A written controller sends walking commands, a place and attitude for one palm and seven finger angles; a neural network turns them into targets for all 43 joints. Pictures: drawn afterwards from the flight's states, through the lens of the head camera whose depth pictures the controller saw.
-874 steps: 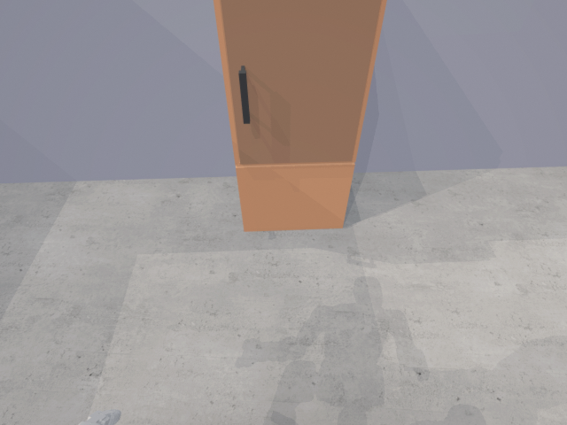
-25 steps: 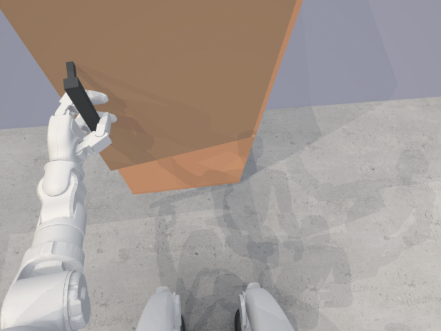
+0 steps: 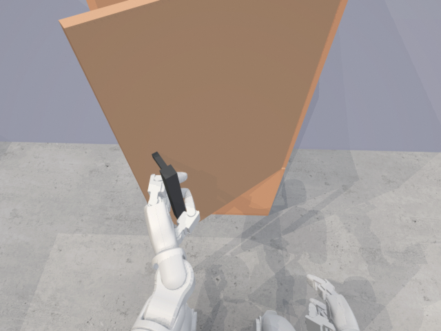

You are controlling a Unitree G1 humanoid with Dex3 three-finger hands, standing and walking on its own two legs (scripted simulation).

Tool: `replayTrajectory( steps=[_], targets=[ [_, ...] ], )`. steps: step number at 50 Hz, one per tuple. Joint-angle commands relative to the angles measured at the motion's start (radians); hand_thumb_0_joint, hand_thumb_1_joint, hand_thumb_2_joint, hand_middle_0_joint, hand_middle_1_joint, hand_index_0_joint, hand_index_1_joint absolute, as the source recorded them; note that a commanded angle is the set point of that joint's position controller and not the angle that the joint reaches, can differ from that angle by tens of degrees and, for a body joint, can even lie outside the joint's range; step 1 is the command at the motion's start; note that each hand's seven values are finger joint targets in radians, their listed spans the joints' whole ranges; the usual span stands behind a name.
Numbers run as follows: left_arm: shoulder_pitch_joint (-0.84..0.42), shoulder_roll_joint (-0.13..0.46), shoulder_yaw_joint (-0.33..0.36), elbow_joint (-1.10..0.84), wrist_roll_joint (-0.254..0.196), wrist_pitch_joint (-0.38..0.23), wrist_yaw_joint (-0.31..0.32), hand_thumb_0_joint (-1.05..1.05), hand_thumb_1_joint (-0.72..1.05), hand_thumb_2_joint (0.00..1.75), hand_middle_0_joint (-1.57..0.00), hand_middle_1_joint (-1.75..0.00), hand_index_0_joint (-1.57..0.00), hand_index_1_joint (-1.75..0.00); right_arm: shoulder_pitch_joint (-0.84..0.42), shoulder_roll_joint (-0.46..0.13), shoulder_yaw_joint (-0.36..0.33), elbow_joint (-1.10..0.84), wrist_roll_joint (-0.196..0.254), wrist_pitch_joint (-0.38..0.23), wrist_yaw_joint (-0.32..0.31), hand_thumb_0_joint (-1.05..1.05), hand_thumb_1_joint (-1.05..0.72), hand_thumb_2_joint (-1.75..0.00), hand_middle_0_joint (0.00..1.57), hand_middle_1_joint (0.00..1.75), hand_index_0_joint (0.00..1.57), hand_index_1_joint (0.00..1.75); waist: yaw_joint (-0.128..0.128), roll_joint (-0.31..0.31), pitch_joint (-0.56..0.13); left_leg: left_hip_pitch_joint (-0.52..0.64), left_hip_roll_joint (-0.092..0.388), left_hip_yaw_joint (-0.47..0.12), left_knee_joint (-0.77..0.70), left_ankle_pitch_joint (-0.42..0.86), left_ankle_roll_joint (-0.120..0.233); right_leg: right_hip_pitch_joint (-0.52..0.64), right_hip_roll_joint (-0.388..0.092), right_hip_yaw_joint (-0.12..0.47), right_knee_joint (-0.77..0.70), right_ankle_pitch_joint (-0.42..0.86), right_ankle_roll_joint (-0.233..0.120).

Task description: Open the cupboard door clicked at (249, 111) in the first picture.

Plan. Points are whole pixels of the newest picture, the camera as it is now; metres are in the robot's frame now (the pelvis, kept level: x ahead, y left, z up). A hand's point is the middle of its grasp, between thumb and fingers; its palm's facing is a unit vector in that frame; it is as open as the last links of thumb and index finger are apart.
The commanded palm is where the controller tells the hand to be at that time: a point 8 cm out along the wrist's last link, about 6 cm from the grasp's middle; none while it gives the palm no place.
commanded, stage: pull the door open along its arc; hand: left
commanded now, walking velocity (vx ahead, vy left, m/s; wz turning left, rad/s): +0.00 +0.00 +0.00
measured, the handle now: (170, 189) +0.36 +0.12 +0.03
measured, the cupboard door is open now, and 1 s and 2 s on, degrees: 37 41 44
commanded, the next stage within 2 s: open thumb and fingers to let go in 0.06 s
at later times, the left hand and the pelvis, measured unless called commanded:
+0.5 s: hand (204, 223) +0.30 +0.05 +0.03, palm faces +0.41 -0.91 -0.03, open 8.7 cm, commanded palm +0.25 +0.09 +0.02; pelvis -0.01 -0.04 +0.00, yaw +2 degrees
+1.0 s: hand (204, 227) +0.29 +0.05 +0.03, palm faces +0.32 -0.95 -0.02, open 15.0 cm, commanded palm +0.25 +0.09 +0.02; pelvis -0.01 -0.01 -0.01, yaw +1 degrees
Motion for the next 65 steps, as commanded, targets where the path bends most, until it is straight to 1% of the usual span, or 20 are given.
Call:
replayTrajectory(
  steps=[1, 3, 6, 8, 12, 16, 19, 22, 28, 33, 40, 48, 54, 55, 56, 57, 59, 61, 63, 65],
  targets=[
    [-0.008, -0.131, -0.105, -0.263, 0.030, -0.052, -0.010, 0.00, 0.90, 0.90, -0.40, -1.35, -0.40, -1.35, -0.041, -0.109, -0.032, -0.135, 0.009, -0.077, -0.028, 0.00, -0.90, -0.90, 0.20, 0.30, 0.20, 0.30, -0.012, -0.082, -0.279, 0.219, -0.038, 0.014, -0.149, 0.287, 0.024, 0.214, 0.038, -0.017, -0.175, 0.357, -0.025],
    [0.054, -0.126, -0.095, -0.293, 0.013, -0.042, -0.011, 0.00, 0.90, 0.90, -0.40, -1.35, -0.40, -1.35, -0.062, -0.101, -0.024, -0.139, 0.010, -0.085, -0.031, 0.00, -0.90, -0.90, 0.20, 0.30, 0.20, 0.30, -0.001, -0.076, -0.264, 0.214, -0.045, 0.021, -0.149, 0.271, 0.023, 0.225, 0.033, -0.012, -0.185, 0.352, -0.022],
    [-0.060, -0.096, -0.057, -0.256, 0.008, -0.027, 0.010, 0.00, 0.90, 0.90, -0.40, -1.35, -0.40, -1.35, -0.082, -0.100, -0.016, -0.118, 0.009, -0.096, -0.044, 0.00, -0.90, -0.90, 0.20, 0.30, 0.20, 0.30, -0.014, -0.080, -0.192, 0.166, -0.053, 0.013, -0.129, 0.202, 0.023, 0.174, 0.023, 0.011, -0.209, 0.269, -0.014],
    [-0.201, -0.062, -0.017, -0.212, 0.006, -0.037, 0.029, 0.00, 0.90, 0.90, -0.40, -1.35, -0.40, -1.35, -0.090, -0.102, -0.013, -0.089, 0.005, -0.100, -0.053, 0.00, -0.90, -0.90, 0.20, 0.30, 0.20, 0.30, -0.041, -0.106, -0.147, 0.138, -0.054, 0.008, -0.107, 0.154, 0.025, 0.121, 0.012, 0.033, -0.225, 0.196, -0.004],
    [-0.150, -0.063, -0.004, -0.203, 0.012, -0.061, 0.024, 0.00, 0.62, 0.78, -0.38, -1.32, -0.38, -1.32, -0.078, -0.095, -0.023, -0.090, -0.003, -0.109, -0.057, 0.00, -0.90, -0.90, 0.20, 0.30, 0.20, 0.30, -0.009, -0.089, -0.264, 0.140, -0.063, 0.018, -0.088, 0.198, 0.025, 0.182, 0.003, 0.059, -0.205, 0.275, -0.003],
    [-0.128, -0.042, 0.002, -0.221, -0.003, -0.068, 0.000, 0.00, 0.34, 0.66, -0.36, -1.29, -0.36, -1.29, -0.052, -0.098, -0.032, -0.094, -0.003, -0.108, -0.062, 0.00, -0.90, -0.90, 0.20, 0.30, 0.20, 0.30, -0.013, -0.126, -0.310, 0.117, -0.063, 0.015, -0.078, 0.222, 0.023, 0.258, -0.015, 0.092, -0.207, 0.390, 0.014],
    [-0.102, -0.023, 0.017, -0.234, -0.021, -0.073, -0.017, 0.00, 0.13, 0.57, -0.35, -1.27, -0.35, -1.27, -0.045, -0.100, -0.035, -0.093, 0.002, -0.104, -0.067, 0.00, -0.90, -0.90, 0.20, 0.30, 0.20, 0.30, -0.019, -0.172, -0.302, 0.094, -0.062, 0.015, -0.075, 0.214, 0.021, 0.295, -0.033, 0.128, -0.224, 0.439, 0.031],
    [-0.117, -0.020, 0.012, -0.248, -0.018, -0.077, -0.022, 0.00, -0.08, 0.48, -0.33, -1.24, -0.33, -1.24, -0.044, -0.104, -0.039, -0.093, 0.002, -0.103, -0.068, 0.00, -0.90, -0.90, 0.20, 0.30, 0.20, 0.30, -0.021, -0.148, -0.290, 0.096, -0.060, 0.015, -0.075, 0.213, 0.022, 0.274, -0.032, 0.124, -0.220, 0.422, 0.027],
    [-0.125, -0.004, 0.023, -0.223, -0.018, -0.104, -0.031, 0.00, -0.50, 0.30, -0.30, -1.20, -0.30, -1.20, -0.044, -0.109, -0.042, -0.084, 0.002, -0.108, -0.072, 0.00, -0.90, -0.90, 0.20, 0.30, 0.20, 0.30, -0.025, -0.169, -0.253, 0.070, -0.059, 0.009, -0.069, 0.172, 0.024, 0.245, -0.040, 0.140, -0.235, 0.341, 0.028],
    [-0.090, -0.021, 0.009, -0.247, -0.014, -0.111, -0.030, 0.00, -0.50, 0.30, -0.27, -1.05, -0.27, -1.05, -0.032, -0.111, -0.046, -0.090, 0.001, -0.110, -0.067, 0.00, -0.90, -0.90, 0.20, 0.30, 0.20, 0.30, -0.013, -0.134, -0.307, 0.112, -0.058, 0.016, -0.079, 0.219, 0.026, 0.246, -0.022, 0.097, -0.196, 0.399, 0.017],
    [-0.123, -0.044, -0.014, -0.249, -0.010, -0.095, -0.013, 0.00, -0.50, 0.30, -0.22, -0.70, -0.22, -0.70, -0.035, -0.113, -0.042, -0.095, 0.002, -0.112, -0.067, 0.00, -0.90, -0.90, 0.20, 0.30, 0.20, 0.30, -0.026, -0.125, -0.275, 0.135, -0.057, 0.019, -0.088, 0.204, 0.029, 0.195, -0.003, 0.060, -0.196, 0.317, 0.005],
    [-0.140, -0.056, -0.013, -0.244, 0.002, -0.070, 0.015, 0.00, -0.50, 0.30, -0.15, -0.30, -0.15, -0.30, -0.052, -0.110, -0.034, -0.105, 0.003, -0.109, -0.064, 0.00, -0.90, -0.90, 0.20, 0.30, 0.20, 0.30, -0.011, -0.081, -0.264, 0.159, -0.054, 0.014, -0.107, 0.213, 0.025, 0.161, 0.015, 0.020, -0.172, 0.273, -0.012],
    [-0.162, -0.103, -0.038, -0.221, 0.004, -0.044, 0.029, 0.00, -0.50, 0.30, -0.15, -0.30, -0.15, -0.30, -0.064, -0.109, -0.028, -0.106, 0.003, -0.111, -0.059, 0.00, -0.90, -0.90, 0.20, 0.30, 0.20, 0.30, -0.014, -0.081, -0.266, 0.171, -0.051, 0.005, -0.112, 0.207, 0.023, 0.129, 0.024, -0.001, -0.159, 0.239, -0.017],
    [-0.159, 0.024, -0.250, -0.262, 0.120, -0.086, -0.181, 0.00, -0.50, 0.30, -0.15, -0.30, -0.15, -0.30, 0.015, -0.161, -0.035, -0.096, 0.012, -0.099, -0.055, 0.00, -0.90, -0.90, 0.20, 0.30, 0.20, 0.30, -0.120, -0.113, -0.220, 0.180, -0.047, 0.011, -0.077, 0.200, 0.044, 0.079, 0.011, 0.032, -0.155, 0.298, -0.010],
    [-0.219, 0.091, -0.176, -0.331, 0.077, -0.133, -0.298, 0.00, -0.50, 0.30, -0.15, -0.30, -0.15, -0.30, 0.016, -0.152, -0.048, -0.118, 0.017, -0.091, -0.058, 0.00, -0.90, -0.90, 0.20, 0.30, 0.20, 0.30, -0.084, -0.067, -0.297, 0.177, -0.050, 0.007, -0.064, 0.232, 0.049, 0.119, 0.002, 0.039, -0.132, 0.345, -0.023],
    [-0.198, 0.132, -0.157, -0.343, 0.061, -0.163, -0.369, 0.00, -0.50, 0.30, -0.15, -0.30, -0.15, -0.30, 0.006, -0.151, -0.046, -0.127, 0.021, -0.088, -0.062, 0.00, -0.90, -0.90, 0.20, 0.30, 0.20, 0.30, -0.056, -0.042, -0.328, 0.184, -0.053, 0.012, -0.064, 0.239, 0.049, 0.147, 0.001, 0.050, -0.120, 0.367, -0.027],
    [-0.163, 0.107, -0.195, -0.360, -0.001, -0.180, -0.496, 0.00, -0.50, 0.30, -0.15, -0.30, -0.15, -0.30, -0.002, -0.149, -0.039, -0.155, 0.040, -0.094, -0.065, 0.00, -0.90, -0.90, 0.20, 0.30, 0.20, 0.30, -0.069, -0.041, -0.299, 0.186, -0.053, 0.006, -0.065, 0.211, 0.052, 0.129, 0.004, 0.046, -0.123, 0.334, -0.025],
    [-0.155, 0.049, -0.192, -0.365, -0.111, -0.164, -0.560, 0.00, -0.50, 0.30, -0.15, -0.30, -0.15, -0.30, -0.017, -0.147, -0.030, -0.185, 0.064, -0.102, -0.070, 0.00, -0.90, -0.90, 0.20, 0.30, 0.20, 0.30, -0.059, -0.029, -0.252, 0.195, -0.051, -0.006, -0.095, 0.156, 0.049, 0.111, 0.013, 0.031, -0.145, 0.238, -0.029],
    [-0.107, 0.025, -0.147, -0.362, -0.201, -0.128, -0.563, 0.00, -0.50, 0.30, -0.15, -0.30, -0.15, -0.30, -0.026, -0.152, -0.027, -0.199, 0.080, -0.107, -0.075, 0.00, -0.90, -0.90, 0.20, 0.30, 0.20, 0.30, -0.045, -0.046, -0.229, 0.200, -0.050, -0.013, -0.115, 0.113, 0.042, 0.095, 0.022, 0.014, -0.161, 0.165, -0.024],
    [-0.063, 0.032, -0.102, -0.358, -0.229, -0.095, -0.530, 0.00, -0.50, 0.30, -0.15, -0.30, -0.15, -0.30, -0.026, -0.160, -0.028, -0.211, 0.083, -0.105, -0.076, 0.00, -0.90, -0.90, 0.20, 0.30, 0.20, 0.30, -0.037, -0.108, -0.219, 0.186, -0.049, -0.018, -0.125, 0.103, 0.040, 0.099, 0.025, 0.001, -0.161, 0.144, -0.019]
  ],
)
